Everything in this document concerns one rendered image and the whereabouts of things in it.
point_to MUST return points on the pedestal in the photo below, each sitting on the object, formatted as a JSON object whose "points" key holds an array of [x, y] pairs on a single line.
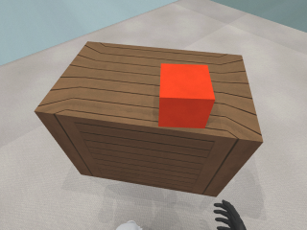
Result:
{"points": [[104, 112]]}

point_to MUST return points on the carton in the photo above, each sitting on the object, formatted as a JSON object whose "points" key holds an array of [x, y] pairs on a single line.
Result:
{"points": [[186, 95]]}

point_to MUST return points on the robot right hand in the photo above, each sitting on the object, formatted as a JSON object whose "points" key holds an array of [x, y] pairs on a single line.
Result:
{"points": [[233, 219]]}

